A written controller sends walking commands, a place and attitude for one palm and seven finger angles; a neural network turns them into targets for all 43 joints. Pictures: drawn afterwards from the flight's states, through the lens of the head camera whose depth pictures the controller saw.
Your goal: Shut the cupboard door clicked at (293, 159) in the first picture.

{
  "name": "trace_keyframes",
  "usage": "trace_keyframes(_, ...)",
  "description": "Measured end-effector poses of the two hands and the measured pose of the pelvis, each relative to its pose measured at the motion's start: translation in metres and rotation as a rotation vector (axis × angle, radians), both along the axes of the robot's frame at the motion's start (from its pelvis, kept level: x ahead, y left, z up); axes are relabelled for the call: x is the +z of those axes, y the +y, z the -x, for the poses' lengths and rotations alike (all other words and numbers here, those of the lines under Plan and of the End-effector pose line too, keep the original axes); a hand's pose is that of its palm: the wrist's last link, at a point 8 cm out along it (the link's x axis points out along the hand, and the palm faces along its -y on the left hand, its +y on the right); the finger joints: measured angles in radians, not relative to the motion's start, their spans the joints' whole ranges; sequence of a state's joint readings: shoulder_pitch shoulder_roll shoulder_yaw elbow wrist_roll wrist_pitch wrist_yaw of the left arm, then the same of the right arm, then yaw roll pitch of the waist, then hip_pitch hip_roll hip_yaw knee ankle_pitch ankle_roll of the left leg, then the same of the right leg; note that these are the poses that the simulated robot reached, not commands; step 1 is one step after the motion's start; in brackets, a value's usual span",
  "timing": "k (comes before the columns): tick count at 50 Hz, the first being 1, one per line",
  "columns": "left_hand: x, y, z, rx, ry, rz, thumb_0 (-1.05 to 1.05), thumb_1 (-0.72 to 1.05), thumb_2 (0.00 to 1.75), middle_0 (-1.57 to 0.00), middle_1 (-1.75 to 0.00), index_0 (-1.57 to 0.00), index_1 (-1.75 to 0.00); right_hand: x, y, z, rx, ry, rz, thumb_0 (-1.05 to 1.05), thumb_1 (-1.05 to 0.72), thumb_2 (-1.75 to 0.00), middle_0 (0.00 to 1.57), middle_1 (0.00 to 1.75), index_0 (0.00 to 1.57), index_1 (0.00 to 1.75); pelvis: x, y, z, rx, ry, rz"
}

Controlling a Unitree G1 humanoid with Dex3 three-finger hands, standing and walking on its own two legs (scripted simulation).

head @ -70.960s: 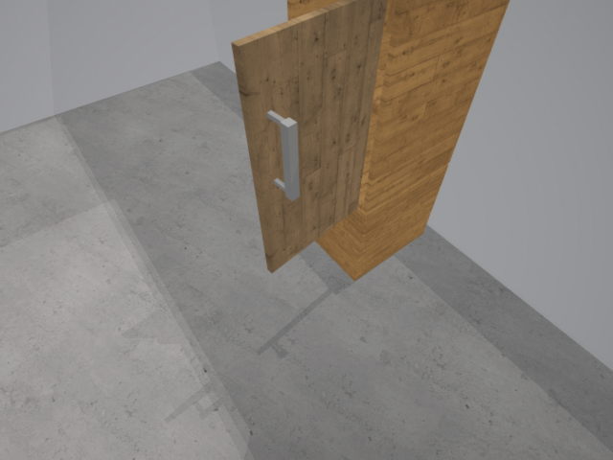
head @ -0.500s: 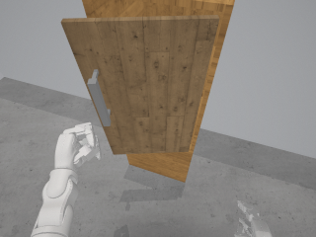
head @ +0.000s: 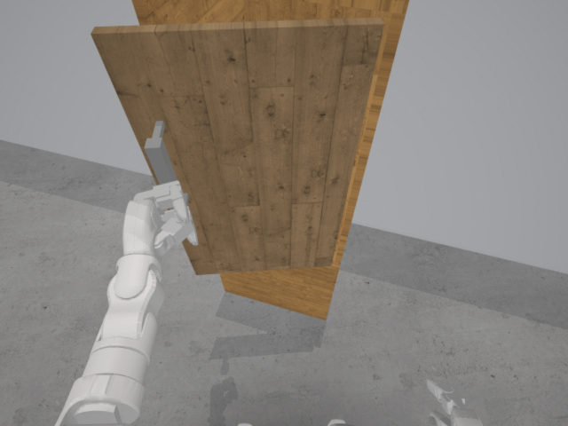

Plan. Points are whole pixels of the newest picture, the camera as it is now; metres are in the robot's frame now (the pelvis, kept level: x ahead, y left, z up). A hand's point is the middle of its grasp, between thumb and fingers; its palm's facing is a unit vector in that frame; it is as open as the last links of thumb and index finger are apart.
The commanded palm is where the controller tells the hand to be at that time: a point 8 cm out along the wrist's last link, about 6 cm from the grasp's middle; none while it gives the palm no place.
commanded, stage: bring the fist close to the handle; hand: left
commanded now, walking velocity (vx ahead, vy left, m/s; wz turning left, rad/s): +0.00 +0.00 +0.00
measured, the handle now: (172, 176) +0.47 +0.19 +0.08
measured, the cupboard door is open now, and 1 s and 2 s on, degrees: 21 16 0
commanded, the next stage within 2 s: push the door shut along its arc in 0.30 s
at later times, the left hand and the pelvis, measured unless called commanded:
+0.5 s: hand (191, 227) +0.37 +0.14 +0.08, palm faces +0.09 -1.00 -0.01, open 3.1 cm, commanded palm +0.35 +0.20 +0.08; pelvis +0.00 +0.00 +0.00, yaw +0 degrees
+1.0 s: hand (186, 195) +0.42 +0.16 +0.08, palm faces -0.03 -1.00 -0.02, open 3.1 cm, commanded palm +0.41 +0.20 +0.08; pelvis -0.01 +0.00 -0.01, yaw +1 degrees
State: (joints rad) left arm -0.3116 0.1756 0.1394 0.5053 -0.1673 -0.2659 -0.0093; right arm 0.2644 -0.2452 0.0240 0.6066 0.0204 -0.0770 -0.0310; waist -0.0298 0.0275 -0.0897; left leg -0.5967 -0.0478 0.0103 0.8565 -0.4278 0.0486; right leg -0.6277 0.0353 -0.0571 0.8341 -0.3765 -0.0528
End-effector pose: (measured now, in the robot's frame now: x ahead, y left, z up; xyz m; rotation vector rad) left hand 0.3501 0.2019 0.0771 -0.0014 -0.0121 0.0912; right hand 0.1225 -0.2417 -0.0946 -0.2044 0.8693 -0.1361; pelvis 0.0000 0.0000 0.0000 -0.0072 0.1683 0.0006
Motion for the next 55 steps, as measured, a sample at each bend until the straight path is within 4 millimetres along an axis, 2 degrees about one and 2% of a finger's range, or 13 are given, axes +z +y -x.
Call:
trace_keyframes(4, 0.001, -0.001, -0.002, 0.002, -0.004, 0.001, 0.01, 0.9, 0.9, -1.3, -1.5, -1.3, -1.5, -0.001, -0.002, 0.01, -0.021, 0.023, -0.007, 0.01, -0.9, -0.9, 0.2, 0.3, 0.2, 0.3, 0.001, 0.001, -0.001, -0.01, 0.003, -0.002)
trace_keyframes(11, -0.001, 0.0, 0.007, 0.011, -0.008, -0.003, 0.01, 0.9, 0.9, -1.3, -1.5, -1.3, -1.5, -0.003, -0.003, 0.02, -0.031, 0.053, -0.011, 0.01, -0.91, -0.9, 0.2, 0.3, 0.2, 0.3, 0.003, 0.001, -0.001, -0.011, -0.004, -0.002)
trace_keyframes(23, 0.004, -0.005, 0.012, 0.0, -0.026, -0.009, 0.01, 0.9, 0.9, -1.3, -1.5, -1.3, -1.5, 0.0, 0.0, 0.009, -0.012, 0.011, -0.013, 0.01, -0.91, -0.9, 0.2, 0.3, 0.2, 0.3, 0.002, 0.001, 0.004, -0.005, -0.014, -0.002)
trace_keyframes(27, 0.001, -0.005, 0.005, -0.011, -0.007, -0.017, 0.01, 0.9, 0.9, -1.3, -1.5, -1.3, -1.5, 0.001, 0.001, 0.004, -0.003, 0.001, -0.008, 0.01, -0.91, -0.9, 0.2, 0.3, 0.2, 0.3, 0.002, 0.0, 0.006, 0.0, -0.014, -0.003)
trace_keyframes(32, 0.004, 0.001, -0.013, -0.031, -0.007, -0.024, 0.01, 0.9, 0.9, -1.3, -1.5, -1.3, -1.5, 0.0, -0.002, 0.007, -0.01, 0.009, 0.003, 0.01, -0.9, -0.9, 0.2, 0.3, 0.2, 0.3, 0.0, -0.001, 0.008, 0.003, -0.005, 0.0)
trace_keyframes(37, 0.007, 0.006, -0.028, -0.062, -0.009, -0.019, 0.01, 0.9, 0.9, -1.32, -1.5, -1.3, -1.5, -0.005, -0.006, 0.02, -0.026, 0.053, 0.007, 0.01, -0.91, -0.9, 0.2, 0.3, 0.2, 0.3, -0.001, 0.0, 0.008, 0.005, 0.011, 0.002)
trace_keyframes(55, 0.008, 0.014, -0.064, -0.147, 0.014, -0.02, 0.01, 0.9, 0.9, -1.33, -1.5, -1.33, -1.5, -0.021, -0.014, 0.088, -0.082, 0.233, 0.041, 0.01, -0.91, -0.9, 0.2, 0.3, 0.2, 0.3, -0.011, 0.005, 0.019, 0.023, 0.059, 0.015)
